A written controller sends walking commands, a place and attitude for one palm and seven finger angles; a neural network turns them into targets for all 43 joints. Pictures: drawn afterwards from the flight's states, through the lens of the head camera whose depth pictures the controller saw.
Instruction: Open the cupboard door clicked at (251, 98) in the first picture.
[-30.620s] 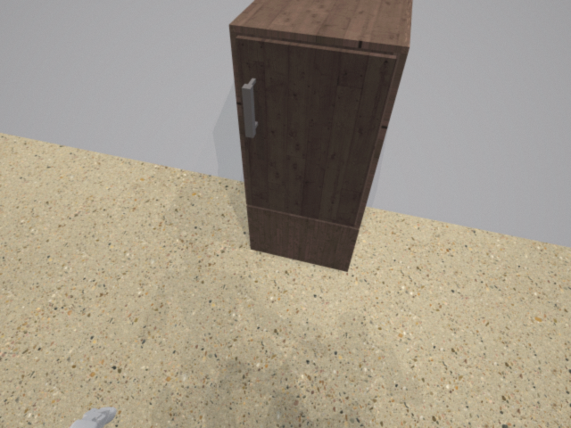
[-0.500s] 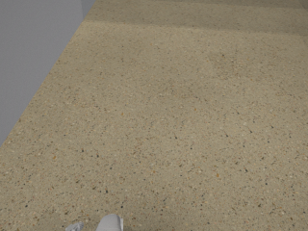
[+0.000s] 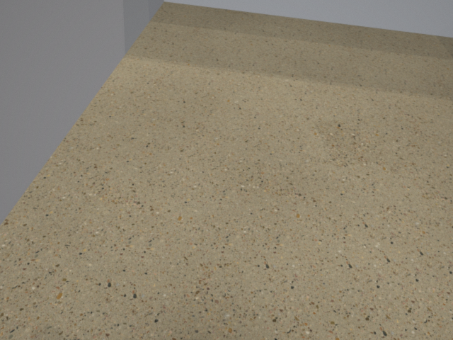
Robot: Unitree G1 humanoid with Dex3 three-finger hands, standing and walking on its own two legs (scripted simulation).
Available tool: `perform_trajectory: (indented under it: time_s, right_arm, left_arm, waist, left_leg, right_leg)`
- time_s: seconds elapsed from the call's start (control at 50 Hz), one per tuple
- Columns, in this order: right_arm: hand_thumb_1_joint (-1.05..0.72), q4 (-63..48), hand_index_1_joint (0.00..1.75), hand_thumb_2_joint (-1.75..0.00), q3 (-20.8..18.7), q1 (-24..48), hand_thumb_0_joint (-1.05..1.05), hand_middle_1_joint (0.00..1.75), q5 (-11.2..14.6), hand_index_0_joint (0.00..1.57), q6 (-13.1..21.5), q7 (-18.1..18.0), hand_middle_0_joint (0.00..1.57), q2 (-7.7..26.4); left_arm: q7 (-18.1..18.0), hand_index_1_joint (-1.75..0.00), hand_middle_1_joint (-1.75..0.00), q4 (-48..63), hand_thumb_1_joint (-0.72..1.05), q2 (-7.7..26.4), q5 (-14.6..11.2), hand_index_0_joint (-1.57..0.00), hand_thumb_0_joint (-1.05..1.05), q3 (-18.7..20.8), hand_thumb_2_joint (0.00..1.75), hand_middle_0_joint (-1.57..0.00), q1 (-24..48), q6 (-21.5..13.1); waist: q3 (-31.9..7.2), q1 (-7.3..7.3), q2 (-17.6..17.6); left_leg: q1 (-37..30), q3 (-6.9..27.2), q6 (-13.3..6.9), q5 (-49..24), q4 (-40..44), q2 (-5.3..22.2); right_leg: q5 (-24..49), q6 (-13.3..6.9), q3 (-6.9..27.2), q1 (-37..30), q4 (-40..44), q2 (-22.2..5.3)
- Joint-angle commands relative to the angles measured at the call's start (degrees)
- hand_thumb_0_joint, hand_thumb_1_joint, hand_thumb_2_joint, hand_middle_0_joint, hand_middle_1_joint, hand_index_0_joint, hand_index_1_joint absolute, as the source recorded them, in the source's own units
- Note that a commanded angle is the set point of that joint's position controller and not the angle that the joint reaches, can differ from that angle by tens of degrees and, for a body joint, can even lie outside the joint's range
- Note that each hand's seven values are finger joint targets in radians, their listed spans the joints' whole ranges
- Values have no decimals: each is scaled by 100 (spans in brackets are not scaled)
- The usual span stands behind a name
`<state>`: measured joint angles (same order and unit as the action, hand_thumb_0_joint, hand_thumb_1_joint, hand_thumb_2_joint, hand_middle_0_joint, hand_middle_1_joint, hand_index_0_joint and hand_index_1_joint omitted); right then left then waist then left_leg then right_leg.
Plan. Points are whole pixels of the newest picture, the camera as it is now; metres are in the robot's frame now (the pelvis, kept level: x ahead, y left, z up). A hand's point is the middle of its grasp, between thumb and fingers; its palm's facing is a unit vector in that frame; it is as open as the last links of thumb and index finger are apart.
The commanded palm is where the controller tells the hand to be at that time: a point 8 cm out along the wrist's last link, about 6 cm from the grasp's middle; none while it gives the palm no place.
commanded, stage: walk to a spot facing it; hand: left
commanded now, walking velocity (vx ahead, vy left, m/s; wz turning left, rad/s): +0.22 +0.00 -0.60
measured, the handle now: out of the picture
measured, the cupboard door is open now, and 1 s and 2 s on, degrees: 47 47 47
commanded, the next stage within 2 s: turn to face it in 0.04 s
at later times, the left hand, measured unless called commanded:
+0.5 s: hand (180, 261) +0.30 +0.13 -0.16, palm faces +0.01 -0.99 -0.17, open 7.4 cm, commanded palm none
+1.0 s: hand (114, 295) +0.21 +0.25 -0.16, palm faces +0.37 -0.90 -0.25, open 7.4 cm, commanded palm none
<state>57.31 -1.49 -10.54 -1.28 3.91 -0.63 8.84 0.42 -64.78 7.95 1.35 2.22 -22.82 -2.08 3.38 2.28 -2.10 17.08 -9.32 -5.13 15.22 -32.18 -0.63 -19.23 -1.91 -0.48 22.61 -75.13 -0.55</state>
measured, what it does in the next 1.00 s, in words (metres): walks ahead, turning left: right foot, then left foot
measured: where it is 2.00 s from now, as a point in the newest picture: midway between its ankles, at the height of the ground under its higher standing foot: (237, 326)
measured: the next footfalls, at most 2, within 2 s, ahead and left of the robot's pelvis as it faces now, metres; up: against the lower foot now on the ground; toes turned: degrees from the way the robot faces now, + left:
right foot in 0.34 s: +0.24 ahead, -0.13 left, +0.00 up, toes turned -7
left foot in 0.74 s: +0.24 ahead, +0.12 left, +0.00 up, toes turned +22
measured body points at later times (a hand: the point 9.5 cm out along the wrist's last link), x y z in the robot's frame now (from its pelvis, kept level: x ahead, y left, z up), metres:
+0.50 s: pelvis +0.17 -0.03 +0.00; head +0.22 -0.03 +0.45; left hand +0.30 +0.18 -0.14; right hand +0.10 -0.23 -0.15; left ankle +0.09 +0.08 -0.64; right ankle +0.20 -0.13 -0.73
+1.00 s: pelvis +0.21 +0.01 +0.01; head +0.26 +0.06 +0.45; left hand +0.19 +0.30 -0.14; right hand +0.38 -0.20 -0.12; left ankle +0.20 +0.11 -0.73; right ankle +0.23 -0.16 -0.64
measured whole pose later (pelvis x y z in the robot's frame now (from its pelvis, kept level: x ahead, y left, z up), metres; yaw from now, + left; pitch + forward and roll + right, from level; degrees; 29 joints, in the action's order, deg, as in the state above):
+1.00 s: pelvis +0.21 +0.01 +0.01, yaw +21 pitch +4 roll -2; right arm 52.2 -2.4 -10.6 -0.9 -0.7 0.0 12.3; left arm -0.2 -52.9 16.3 1.4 4.8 -8.5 2.4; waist 4.3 0.3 -1.6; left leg 19.9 -1.1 -2.6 12.1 -28.3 0.2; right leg -20.6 5.9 -0.4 31.2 -66.0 -4.5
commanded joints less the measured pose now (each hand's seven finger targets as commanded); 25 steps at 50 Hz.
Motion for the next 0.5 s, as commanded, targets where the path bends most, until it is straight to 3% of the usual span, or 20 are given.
perform_trajectory:
  time_s: [0.0,0.04,0.12,0.18,0.22,0.26,0.28,0.3,0.32,0.34,0.36,0.38,0.4,0.44,0.46,0.48]
  right_arm:
    - [-90,122,30,-90,-57,-938,0,30,31,20,169,-114,20,467]
    - [-90,180,30,-90,-71,-1114,0,30,58,20,186,-139,20,497]
    - [-90,244,30,-90,-14,-1419,0,30,60,20,121,-180,20,538]
    - [-90,472,30,-90,78,-1782,0,30,21,20,93,-184,20,419]
    - [-90,613,30,-90,87,-2038,0,30,10,20,53,-193,20,474]
    - [-90,688,30,-90,55,-2144,0,30,27,20,-10,-203,20,561]
    - [-90,679,30,-90,23,-2112,0,30,44,20,-38,-213,20,633]
    - [-90,652,30,-90,-12,-2004,0,30,87,20,-69,-210,20,665]
    - [-90,584,30,-90,-27,-1926,0,30,137,20,-94,-199,20,626]
    - [-90,486,30,-90,-61,-1934,0,30,189,20,-87,-174,20,479]
    - [-90,348,30,-90,-100,-1964,0,30,227,20,-144,-170,20,473]
    - [-90,256,30,-90,-84,-1638,0,30,212,20,-209,-181,20,398]
    - [-90,204,30,-90,-107,-1267,0,30,181,20,-290,-143,20,354]
    - [-90,173,30,-90,-114,-1137,0,30,121,20,-474,-52,20,212]
    - [-90,148,30,-90,-131,-1200,0,30,113,20,-533,-6,20,134]
    - [-90,178,30,-90,-133,-1277,0,30,84,20,-593,29,20,62]
  left_arm:
    - [37,-30,-30,376,90,111,51,-20,0,104,90,-20,-280,65]
    - [53,-30,-30,459,90,118,44,-20,0,142,90,-20,-81,133]
    - [88,-30,-30,722,90,137,11,-20,0,183,90,-20,615,206]
    - [41,-30,-30,774,90,99,-14,-20,0,49,90,-20,985,140]
    - [13,-30,-30,844,90,172,-19,-20,0,-17,90,-20,1262,76]
    - [-35,-30,-30,867,90,309,-16,-20,0,-54,90,-20,1295,20]
    - [-48,-30,-30,884,90,384,-19,-20,0,-36,90,-20,1150,1]
    - [-73,-30,-30,848,90,543,-26,-20,0,9,90,-20,936,-22]
    - [-118,-30,-30,754,90,797,-27,-20,0,78,90,-20,574,-61]
    - [-194,-30,-30,600,90,1223,-18,-20,0,177,90,-20,17,-129]
    - [-223,-30,-30,535,90,1547,-47,-20,0,244,90,-20,-377,-129]
    - [-274,-30,-30,657,90,1399,-72,-20,0,204,90,-20,-106,-99]
    - [-317,-30,-30,796,90,1205,-66,-20,0,182,90,-20,257,-34]
    - [-325,-30,-30,981,90,996,-83,-20,0,139,90,-20,884,25]
    - [-321,-30,-30,1071,90,972,-54,-20,0,148,90,-20,1117,38]
    - [-306,-30,-30,1148,90,937,-36,-20,0,154,90,-20,1300,28]
  waist:
    - [29,-16,753]
    - [-63,-23,766]
    - [130,-101,768]
    - [233,-232,949]
    - [55,-378,860]
    - [-149,-349,820]
    - [-357,-249,889]
    - [-546,-113,881]
    - [-895,46,599]
    - [-1358,239,-160]
    - [-1746,333,-792]
    - [-1699,291,-1032]
    - [-1196,248,-867]
    - [-737,-150,-389]
    - [-660,-295,-334]
    - [-595,-425,-509]
  left_leg:
    - [-291,862,104,-1876,2015,1562]
    - [-571,527,138,-2980,1902,1541]
    - [-603,113,309,-4103,1701,1427]
    - [-684,137,275,-4902,1535,1266]
    - [-1022,411,155,-5463,1253,1345]
    - [-1271,675,99,-5822,826,1388]
    - [-1380,723,135,-5821,525,1357]
    - [-1328,801,224,-5500,134,1291]
    - [-642,766,382,-4681,-483,1138]
    - [690,471,600,-2311,-1696,585]
    - [1367,421,762,2306,-3414,-9]
    - [1487,966,731,2383,-3956,311]
    - [1627,984,759,2042,-4122,456]
    - [1382,931,804,1531,-3969,633]
    - [1128,828,804,1355,-3654,631]
    - [956,690,855,1130,-3417,640]
  right_leg:
    - [731,142,189,904,173,-388]
    - [937,207,59,1154,421,-419]
    - [1457,232,-183,1309,1125,-341]
    - [1642,138,-416,780,2493,-267]
    - [1462,104,-594,350,3230,-116]
    - [1236,88,-672,-151,3813,35]
    - [1319,107,-655,-493,4153,62]
    - [1683,121,-601,-992,4543,1]
    - [3590,21,-278,-2104,4483,-418]
    - [6451,-496,747,-3515,4106,-1652]
    - [8136,-1360,1488,-4021,4380,-3011]
    - [7255,-1488,1350,-3591,4668,-2970]
    - [6203,-1327,1029,-2911,4904,-2660]
    - [4643,-839,205,-1738,5289,-2256]
    - [4015,-651,-115,-1328,5394,-2110]
    - [3561,-540,-416,-970,5491,-1995]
